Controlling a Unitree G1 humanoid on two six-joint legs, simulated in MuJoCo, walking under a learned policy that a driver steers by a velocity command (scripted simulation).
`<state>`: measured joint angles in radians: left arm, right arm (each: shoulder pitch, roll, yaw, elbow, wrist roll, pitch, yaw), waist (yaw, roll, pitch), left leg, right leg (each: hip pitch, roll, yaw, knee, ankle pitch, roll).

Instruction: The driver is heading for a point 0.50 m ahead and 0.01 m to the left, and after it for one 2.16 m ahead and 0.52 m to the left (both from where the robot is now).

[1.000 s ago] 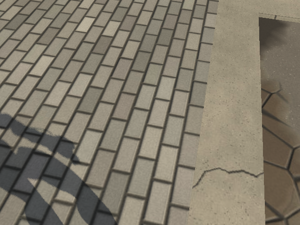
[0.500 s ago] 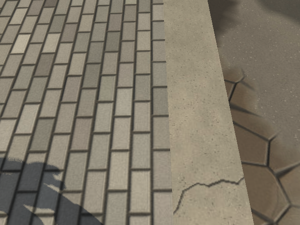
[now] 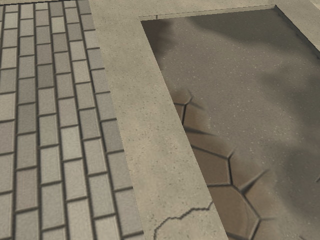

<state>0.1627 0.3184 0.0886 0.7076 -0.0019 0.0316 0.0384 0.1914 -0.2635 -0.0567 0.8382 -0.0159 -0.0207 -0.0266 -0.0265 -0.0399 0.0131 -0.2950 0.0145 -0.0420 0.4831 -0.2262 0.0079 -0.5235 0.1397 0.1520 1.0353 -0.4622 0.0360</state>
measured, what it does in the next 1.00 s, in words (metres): walks ahead: right foot, then left foot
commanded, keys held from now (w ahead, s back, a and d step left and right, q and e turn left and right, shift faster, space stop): no key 0.10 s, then w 0.82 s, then no key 0.08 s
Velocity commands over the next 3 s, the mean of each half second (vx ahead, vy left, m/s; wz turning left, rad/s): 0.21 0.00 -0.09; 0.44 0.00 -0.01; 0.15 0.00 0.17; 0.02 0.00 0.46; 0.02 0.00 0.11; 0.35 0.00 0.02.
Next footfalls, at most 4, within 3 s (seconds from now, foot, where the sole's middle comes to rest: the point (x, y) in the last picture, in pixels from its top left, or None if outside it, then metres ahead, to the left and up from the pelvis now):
0.20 right None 0.02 -0.14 -0.78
0.54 left None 0.21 0.14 -0.78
1.08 right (172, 223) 0.55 -0.09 -0.78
1.54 left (114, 237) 0.49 0.15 -0.78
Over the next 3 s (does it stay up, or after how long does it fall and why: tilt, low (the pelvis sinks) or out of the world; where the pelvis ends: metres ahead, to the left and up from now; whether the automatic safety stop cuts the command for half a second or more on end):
stays up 0.63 0.08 0.00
